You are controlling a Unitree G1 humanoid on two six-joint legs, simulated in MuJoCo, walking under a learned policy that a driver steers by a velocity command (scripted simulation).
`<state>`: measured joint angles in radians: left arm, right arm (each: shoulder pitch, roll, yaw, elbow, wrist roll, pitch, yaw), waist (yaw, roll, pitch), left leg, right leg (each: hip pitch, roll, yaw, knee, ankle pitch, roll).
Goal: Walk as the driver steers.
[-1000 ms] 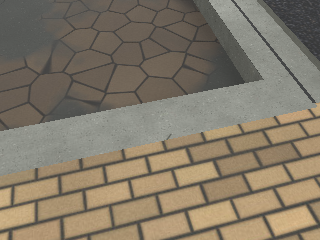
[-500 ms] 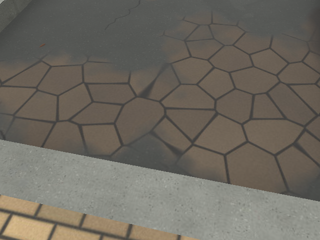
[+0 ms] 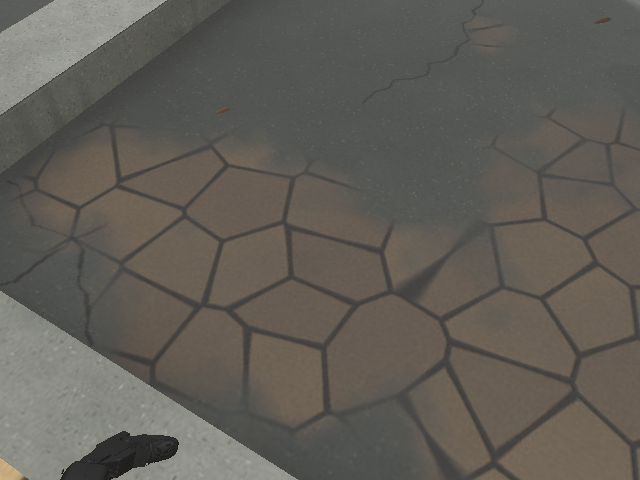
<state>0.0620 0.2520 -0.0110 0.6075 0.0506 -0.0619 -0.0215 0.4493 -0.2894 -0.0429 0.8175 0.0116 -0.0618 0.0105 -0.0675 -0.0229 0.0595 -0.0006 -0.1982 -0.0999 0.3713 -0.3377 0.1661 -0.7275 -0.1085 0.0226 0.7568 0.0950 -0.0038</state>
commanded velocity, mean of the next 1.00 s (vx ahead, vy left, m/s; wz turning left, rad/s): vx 0.13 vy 0.00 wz -0.73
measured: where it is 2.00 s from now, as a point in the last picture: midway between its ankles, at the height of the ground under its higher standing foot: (558, 410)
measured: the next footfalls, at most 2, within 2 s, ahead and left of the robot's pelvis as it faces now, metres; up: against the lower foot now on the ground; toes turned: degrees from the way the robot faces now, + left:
right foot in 0.08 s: +0.25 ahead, -0.11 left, +0.00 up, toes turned +0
left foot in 0.58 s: +0.36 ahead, +0.06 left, +0.00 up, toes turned -31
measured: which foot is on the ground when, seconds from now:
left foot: down 0.00-0.08, up 0.10-0.56, down 0.58-1.00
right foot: up 0.00-0.06, down 0.08-0.60, up 0.62-1.00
